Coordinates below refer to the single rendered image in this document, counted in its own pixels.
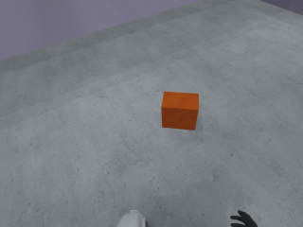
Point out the robot left thigh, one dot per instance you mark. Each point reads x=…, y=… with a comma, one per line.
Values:
x=132, y=220

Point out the carton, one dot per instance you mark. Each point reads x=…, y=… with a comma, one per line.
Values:
x=180, y=110

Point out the robot right hand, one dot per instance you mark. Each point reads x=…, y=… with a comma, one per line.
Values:
x=245, y=218

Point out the robot left shin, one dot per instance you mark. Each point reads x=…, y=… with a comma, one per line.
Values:
x=134, y=211

